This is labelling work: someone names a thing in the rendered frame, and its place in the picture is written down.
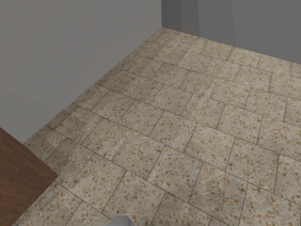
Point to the robot left thigh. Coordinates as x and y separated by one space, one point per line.
120 221

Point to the cabinet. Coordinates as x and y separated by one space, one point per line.
23 178

